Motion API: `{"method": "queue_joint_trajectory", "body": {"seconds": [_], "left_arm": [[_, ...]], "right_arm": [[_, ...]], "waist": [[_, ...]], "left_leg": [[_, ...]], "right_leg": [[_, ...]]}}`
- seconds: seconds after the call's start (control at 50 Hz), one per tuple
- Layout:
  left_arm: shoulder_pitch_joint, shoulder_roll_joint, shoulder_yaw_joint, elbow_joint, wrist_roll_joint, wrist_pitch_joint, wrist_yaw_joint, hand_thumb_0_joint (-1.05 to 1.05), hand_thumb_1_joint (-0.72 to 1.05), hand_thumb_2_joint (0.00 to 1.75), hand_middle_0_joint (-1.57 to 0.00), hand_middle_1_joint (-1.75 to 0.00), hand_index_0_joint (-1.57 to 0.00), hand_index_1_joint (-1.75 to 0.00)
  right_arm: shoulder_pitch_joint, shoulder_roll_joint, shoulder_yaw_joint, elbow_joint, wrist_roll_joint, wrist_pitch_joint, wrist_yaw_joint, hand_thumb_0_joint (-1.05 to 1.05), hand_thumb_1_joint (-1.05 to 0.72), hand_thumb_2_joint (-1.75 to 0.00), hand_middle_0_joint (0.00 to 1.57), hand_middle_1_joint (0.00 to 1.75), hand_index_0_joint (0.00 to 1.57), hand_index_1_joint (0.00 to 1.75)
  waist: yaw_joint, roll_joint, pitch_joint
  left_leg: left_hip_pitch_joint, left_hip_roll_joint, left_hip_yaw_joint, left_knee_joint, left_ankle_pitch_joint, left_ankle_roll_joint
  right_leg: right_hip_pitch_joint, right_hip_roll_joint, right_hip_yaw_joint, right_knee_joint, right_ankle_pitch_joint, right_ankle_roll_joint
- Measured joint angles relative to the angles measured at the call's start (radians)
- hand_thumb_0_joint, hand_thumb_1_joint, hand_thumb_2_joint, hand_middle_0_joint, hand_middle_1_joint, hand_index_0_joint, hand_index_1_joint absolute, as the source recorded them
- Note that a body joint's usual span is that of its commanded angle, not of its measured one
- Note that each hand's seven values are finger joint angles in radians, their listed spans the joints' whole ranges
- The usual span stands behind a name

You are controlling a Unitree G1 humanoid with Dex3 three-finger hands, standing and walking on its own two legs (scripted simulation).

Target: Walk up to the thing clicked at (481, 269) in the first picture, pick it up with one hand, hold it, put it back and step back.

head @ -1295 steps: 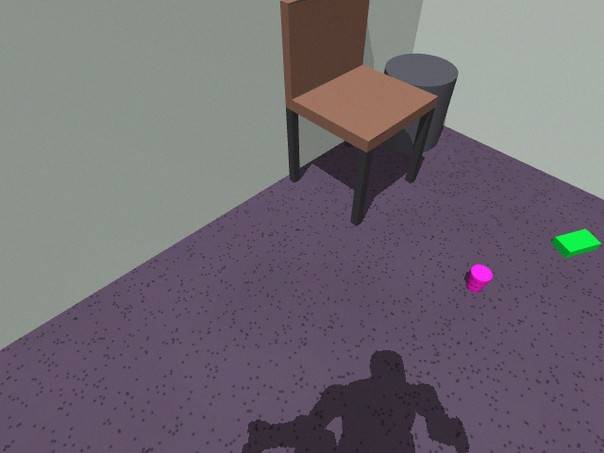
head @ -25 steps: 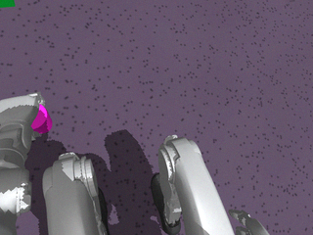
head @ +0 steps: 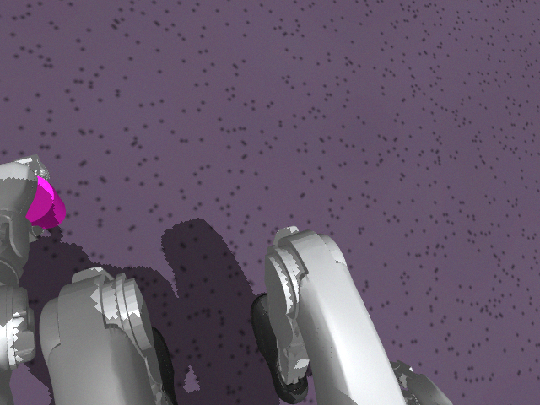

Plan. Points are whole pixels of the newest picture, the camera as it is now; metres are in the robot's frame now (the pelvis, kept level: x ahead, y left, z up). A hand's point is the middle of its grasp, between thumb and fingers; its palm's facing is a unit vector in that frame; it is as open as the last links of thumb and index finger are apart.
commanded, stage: rest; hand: left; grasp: from above
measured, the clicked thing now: (37, 206) +0.43 +0.29 -0.26
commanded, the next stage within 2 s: open in 0.06 s
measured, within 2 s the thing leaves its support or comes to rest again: neither
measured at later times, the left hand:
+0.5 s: hand (19, 210) +0.42 +0.30 -0.22, palm faces -0.43 -0.13 -0.90, open 11.8 cm
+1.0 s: hand (18, 209) +0.42 +0.30 -0.22, palm faces -0.45 -0.14 -0.88, open 13.7 cm
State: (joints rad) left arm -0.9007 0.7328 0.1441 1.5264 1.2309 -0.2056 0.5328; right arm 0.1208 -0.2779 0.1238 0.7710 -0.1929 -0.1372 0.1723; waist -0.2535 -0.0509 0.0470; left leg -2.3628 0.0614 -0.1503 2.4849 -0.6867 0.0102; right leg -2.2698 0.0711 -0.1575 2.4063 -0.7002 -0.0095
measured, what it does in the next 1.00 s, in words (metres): stands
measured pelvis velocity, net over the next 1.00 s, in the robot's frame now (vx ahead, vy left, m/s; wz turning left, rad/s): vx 0.00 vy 0.00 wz -0.03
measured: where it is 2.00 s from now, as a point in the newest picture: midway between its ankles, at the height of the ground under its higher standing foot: (225, 385)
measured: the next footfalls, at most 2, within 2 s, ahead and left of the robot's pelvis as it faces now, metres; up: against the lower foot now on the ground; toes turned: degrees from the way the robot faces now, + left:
none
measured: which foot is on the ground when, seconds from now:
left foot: down 0.00-1.00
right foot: down 0.00-1.00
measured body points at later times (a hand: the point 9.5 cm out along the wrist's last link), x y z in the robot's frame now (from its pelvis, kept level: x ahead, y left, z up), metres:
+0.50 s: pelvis -0.01 +0.00 -0.01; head +0.24 +0.10 +0.36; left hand +0.44 +0.31 -0.17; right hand +0.04 -0.26 -0.09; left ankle +0.07 +0.13 -0.27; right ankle +0.09 -0.10 -0.27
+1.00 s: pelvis +0.00 +0.00 -0.01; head +0.24 +0.09 +0.36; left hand +0.44 +0.31 -0.17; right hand +0.04 -0.26 -0.09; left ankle +0.07 +0.13 -0.27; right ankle +0.09 -0.10 -0.27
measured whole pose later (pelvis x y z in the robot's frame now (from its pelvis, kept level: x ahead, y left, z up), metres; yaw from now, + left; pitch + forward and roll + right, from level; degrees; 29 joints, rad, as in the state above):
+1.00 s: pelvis +0.00 +0.00 -0.01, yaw -2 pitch +29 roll -10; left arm -0.93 0.82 0.15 1.63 1.23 -0.21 0.57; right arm 0.13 -0.31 0.16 0.76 -0.22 -0.22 0.25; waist -0.29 -0.07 0.07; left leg -2.36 0.06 -0.19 2.51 -0.68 0.01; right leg -2.26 0.08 -0.19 2.41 -0.68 0.00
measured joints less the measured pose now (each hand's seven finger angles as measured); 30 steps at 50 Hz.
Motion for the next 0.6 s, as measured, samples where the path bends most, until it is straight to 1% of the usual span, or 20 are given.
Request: {"method": "queue_joint_trajectory", "body": {"seconds": [0.1,0.14,0.2,0.26,0.34,0.42,0.46,0.5,0.6], "left_arm": [[-0.018,0.025,-0.002,0.055,0.013,-0.020,0.020,0.00,-0.01,0.71,-0.78,-0.79,-0.60,-0.72],[-0.026,0.035,-0.007,0.079,0.017,-0.024,0.029,0.00,-0.01,0.71,-0.77,-0.80,-0.60,-0.73],[-0.039,0.054,-0.001,0.118,0.032,-0.033,0.041,-0.01,-0.02,0.72,-0.77,-0.81,-0.59,-0.74],[-0.046,0.067,-0.005,0.143,0.041,-0.036,0.048,-0.01,-0.02,0.73,-0.74,-0.83,-0.58,-0.76],[-0.043,0.080,0.004,0.154,0.053,-0.034,0.062,-0.01,-0.05,0.75,-0.62,-0.85,-0.53,-0.80],[-0.034,0.086,0.005,0.135,0.051,-0.027,0.070,-0.01,-0.14,0.80,-0.49,-0.88,-0.45,-0.84],[-0.034,0.085,-0.004,0.128,0.047,-0.021,0.075,-0.01,-0.18,0.83,-0.44,-0.90,-0.41,-0.87],[-0.032,0.086,0.002,0.122,0.042,-0.015,0.076,0.00,-0.23,0.87,-0.38,-0.92,-0.37,-0.90],[-0.026,0.077,-0.006,0.105,0.020,0.003,0.070,0.00,-0.34,0.93,-0.26,-0.97,-0.26,-0.96]], "right_arm": [[0.000,-0.012,0.015,-0.007,-0.009,-0.012,0.012,0.00,-0.91,-0.89,0.20,0.30,0.20,0.30],[0.000,-0.017,0.020,-0.010,-0.011,-0.019,0.015,0.00,-0.91,-0.89,0.20,0.30,0.20,0.30],[-0.001,-0.024,0.028,-0.018,-0.017,-0.029,0.020,0.00,-0.90,-0.89,0.20,0.30,0.20,0.30],[0.004,-0.030,0.031,-0.022,-0.023,-0.044,0.026,0.00,-0.90,-0.89,0.20,0.30,0.20,0.30],[0.008,-0.034,0.036,-0.022,-0.027,-0.059,0.033,0.00,-0.90,-0.89,0.20,0.30,0.20,0.30],[0.016,-0.031,0.034,-0.015,-0.031,-0.067,0.041,0.00,-0.90,-0.89,0.20,0.30,0.20,0.30],[0.018,-0.030,0.035,-0.009,-0.034,-0.071,0.049,0.00,-0.90,-0.89,0.20,0.30,0.20,0.30],[0.019,-0.028,0.036,-0.006,-0.034,-0.075,0.056,0.00,-0.90,-0.89,0.20,0.30,0.20,0.30],[0.018,-0.021,0.035,0.000,-0.034,-0.081,0.067,0.00,-0.90,-0.89,0.20,0.30,0.20,0.30]], "waist": [[-0.006,-0.006,0.003],[-0.010,-0.010,0.003],[-0.020,-0.016,0.005],[-0.029,-0.021,0.006],[-0.037,-0.025,0.009],[-0.040,-0.030,0.013],[-0.040,-0.031,0.014],[-0.041,-0.031,0.015],[-0.040,-0.027,0.016]], "left_leg": [[-0.001,0.001,-0.012,0.015,0.002,0.001],[-0.002,0.001,-0.017,0.020,0.005,0.001],[-0.003,0.000,-0.022,0.027,0.011,0.002],[-0.006,0.000,-0.026,0.034,0.016,0.003],[-0.009,-0.001,-0.032,0.039,0.019,0.003],[-0.012,-0.001,-0.034,0.039,0.019,0.003],[-0.012,-0.001,-0.034,0.040,0.017,0.004],[-0.012,-0.002,-0.036,0.040,0.015,0.004],[-0.011,-0.002,-0.039,0.040,0.009,0.005]], "right_leg": [[0.003,0.003,-0.010,0.006,0.007,0.003],[0.004,0.004,-0.014,0.008,0.012,0.003],[0.004,0.005,-0.019,0.011,0.019,0.005],[0.004,0.005,-0.022,0.015,0.024,0.006],[0.004,0.006,-0.026,0.016,0.029,0.008],[0.003,0.007,-0.028,0.014,0.029,0.009],[0.004,0.007,-0.028,0.013,0.027,0.010],[0.004,0.008,-0.029,0.013,0.025,0.011],[0.007,0.009,-0.032,0.009,0.021,0.012]]}}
